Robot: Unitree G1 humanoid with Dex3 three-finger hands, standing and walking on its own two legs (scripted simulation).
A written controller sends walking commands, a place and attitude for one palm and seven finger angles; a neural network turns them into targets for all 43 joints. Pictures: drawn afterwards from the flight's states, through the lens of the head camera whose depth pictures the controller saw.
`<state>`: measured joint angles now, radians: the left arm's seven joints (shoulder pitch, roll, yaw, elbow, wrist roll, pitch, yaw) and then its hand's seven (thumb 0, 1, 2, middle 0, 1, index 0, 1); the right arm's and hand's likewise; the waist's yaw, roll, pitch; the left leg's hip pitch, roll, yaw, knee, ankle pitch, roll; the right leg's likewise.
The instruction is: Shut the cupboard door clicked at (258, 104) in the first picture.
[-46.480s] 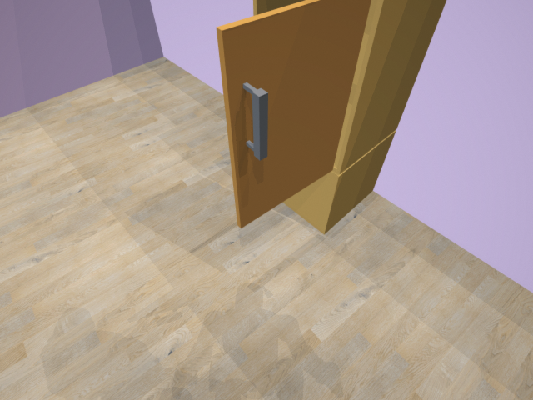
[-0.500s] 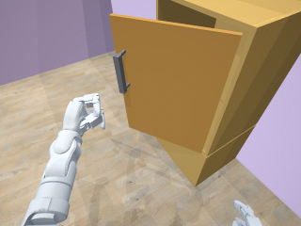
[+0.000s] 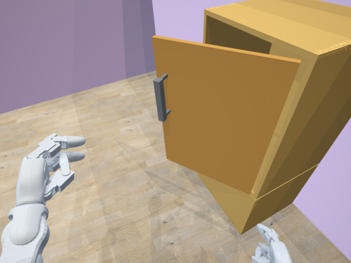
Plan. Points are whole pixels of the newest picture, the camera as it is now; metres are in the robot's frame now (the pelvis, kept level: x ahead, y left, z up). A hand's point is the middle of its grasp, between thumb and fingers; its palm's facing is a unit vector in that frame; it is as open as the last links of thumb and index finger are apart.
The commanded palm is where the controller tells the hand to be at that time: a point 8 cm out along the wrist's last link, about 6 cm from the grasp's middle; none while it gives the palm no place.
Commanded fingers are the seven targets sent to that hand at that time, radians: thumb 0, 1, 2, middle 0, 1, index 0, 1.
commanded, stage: draw the hand back to the body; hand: left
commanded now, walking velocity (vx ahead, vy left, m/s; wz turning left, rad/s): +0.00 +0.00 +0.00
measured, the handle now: (163, 98) +0.63 +0.12 +0.05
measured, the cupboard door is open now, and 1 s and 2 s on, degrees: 33 33 33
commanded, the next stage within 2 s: step back with the hand held close in 0.56 s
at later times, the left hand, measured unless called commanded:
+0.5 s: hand (44, 193) +0.18 +0.26 +0.15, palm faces +0.46 -0.79 -0.39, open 7.4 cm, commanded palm +0.13 +0.29 +0.17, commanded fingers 0.00 0.90 0.90 -0.20 -0.30 -0.20 -0.30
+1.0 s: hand (34, 192) +0.18 +0.28 +0.15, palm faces +0.36 -0.78 -0.51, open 7.4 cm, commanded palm +0.12 +0.32 +0.17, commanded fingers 0.00 0.90 0.90 -0.20 -0.30 -0.20 -0.30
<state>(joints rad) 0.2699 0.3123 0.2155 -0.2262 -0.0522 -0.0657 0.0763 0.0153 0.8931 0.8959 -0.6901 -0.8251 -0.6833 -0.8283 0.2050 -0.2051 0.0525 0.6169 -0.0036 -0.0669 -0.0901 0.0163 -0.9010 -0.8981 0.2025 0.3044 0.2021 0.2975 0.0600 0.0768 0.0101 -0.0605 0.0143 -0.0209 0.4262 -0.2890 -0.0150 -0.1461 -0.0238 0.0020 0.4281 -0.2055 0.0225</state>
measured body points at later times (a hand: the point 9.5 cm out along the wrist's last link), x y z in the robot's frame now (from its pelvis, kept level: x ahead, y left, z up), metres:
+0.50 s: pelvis -0.01 -0.01 +0.00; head -0.03 -0.03 +0.45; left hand +0.15 +0.30 +0.17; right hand +0.18 -0.23 -0.08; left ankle -0.03 +0.13 -0.74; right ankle +0.02 -0.14 -0.74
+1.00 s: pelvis -0.03 +0.02 -0.01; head -0.01 +0.01 +0.44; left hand +0.16 +0.32 +0.18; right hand +0.14 -0.23 -0.09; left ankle -0.03 +0.13 -0.74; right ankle +0.02 -0.13 -0.74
